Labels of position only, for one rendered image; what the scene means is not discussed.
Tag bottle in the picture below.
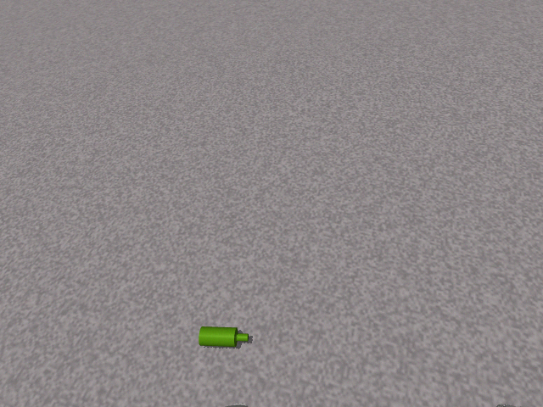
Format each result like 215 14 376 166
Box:
199 326 249 347

